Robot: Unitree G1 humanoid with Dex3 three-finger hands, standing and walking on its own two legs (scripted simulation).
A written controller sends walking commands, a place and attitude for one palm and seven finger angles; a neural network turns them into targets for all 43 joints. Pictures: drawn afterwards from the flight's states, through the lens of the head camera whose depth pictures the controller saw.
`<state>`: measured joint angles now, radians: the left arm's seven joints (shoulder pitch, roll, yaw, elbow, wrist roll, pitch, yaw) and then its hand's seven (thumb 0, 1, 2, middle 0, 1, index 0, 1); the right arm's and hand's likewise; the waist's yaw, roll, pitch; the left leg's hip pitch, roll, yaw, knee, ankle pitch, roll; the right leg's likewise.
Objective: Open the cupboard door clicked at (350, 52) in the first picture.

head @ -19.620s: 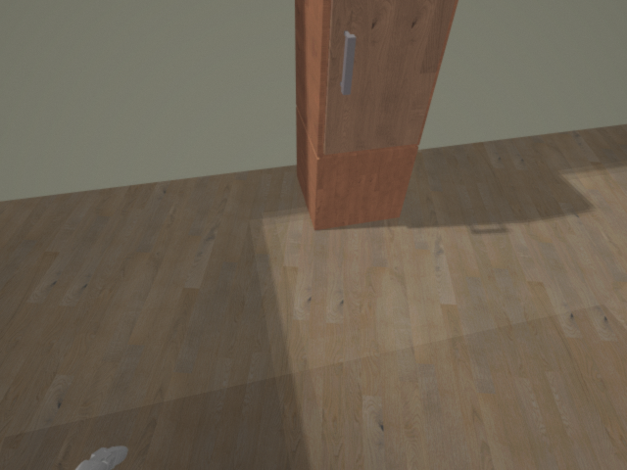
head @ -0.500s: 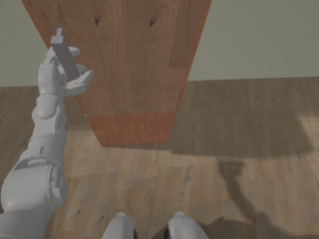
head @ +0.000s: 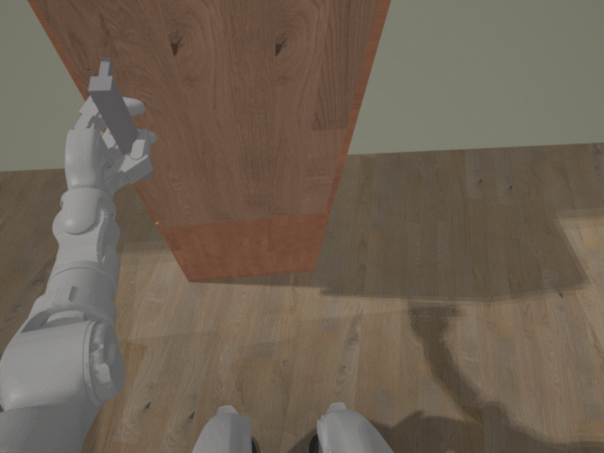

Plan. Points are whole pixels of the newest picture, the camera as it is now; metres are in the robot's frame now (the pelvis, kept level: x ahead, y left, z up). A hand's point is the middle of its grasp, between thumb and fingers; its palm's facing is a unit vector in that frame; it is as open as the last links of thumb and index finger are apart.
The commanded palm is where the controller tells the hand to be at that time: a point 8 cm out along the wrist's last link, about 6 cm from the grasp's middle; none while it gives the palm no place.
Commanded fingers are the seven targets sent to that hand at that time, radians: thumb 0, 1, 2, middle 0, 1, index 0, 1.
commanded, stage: pull the door open along its arc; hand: left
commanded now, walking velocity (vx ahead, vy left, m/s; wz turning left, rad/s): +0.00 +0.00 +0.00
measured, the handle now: (127, 123) +0.54 +0.21 +0.07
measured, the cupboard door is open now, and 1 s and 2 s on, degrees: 2 46 46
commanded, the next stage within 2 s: open thumb and fingers to let go in 0.76 s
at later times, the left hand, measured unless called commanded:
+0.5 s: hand (207, 265) +0.33 +0.09 +0.07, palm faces +0.25 -0.96 +0.10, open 6.6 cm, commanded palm +0.27 +0.15 +0.06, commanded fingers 0.00 0.90 0.90 -0.40 -1.35 -0.40 -1.35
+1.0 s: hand (259, 294) +0.29 +0.03 +0.07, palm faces +0.45 -0.89 -0.05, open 6.9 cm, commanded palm +0.24 +0.08 +0.06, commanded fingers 0.00 0.34 0.66 -0.36 -1.29 -0.36 -1.29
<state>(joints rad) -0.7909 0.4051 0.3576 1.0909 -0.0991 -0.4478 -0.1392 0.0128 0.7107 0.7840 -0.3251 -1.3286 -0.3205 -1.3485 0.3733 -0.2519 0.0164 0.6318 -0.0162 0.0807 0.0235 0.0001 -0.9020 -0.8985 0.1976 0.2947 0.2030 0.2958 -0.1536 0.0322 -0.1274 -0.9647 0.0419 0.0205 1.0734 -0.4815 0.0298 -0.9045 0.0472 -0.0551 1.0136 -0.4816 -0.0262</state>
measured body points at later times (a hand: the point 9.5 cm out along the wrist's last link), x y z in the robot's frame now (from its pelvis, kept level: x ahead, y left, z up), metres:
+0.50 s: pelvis +0.01 -0.01 +0.02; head +0.07 -0.01 +0.46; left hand +0.31 +0.14 +0.07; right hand +0.17 -0.23 -0.08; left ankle +0.01 +0.10 -0.66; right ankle +0.00 -0.11 -0.66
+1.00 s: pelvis +0.01 -0.07 +0.01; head +0.06 -0.09 +0.46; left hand +0.26 +0.08 +0.07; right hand +0.20 -0.28 -0.10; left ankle +0.01 +0.10 -0.66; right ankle +0.00 -0.11 -0.66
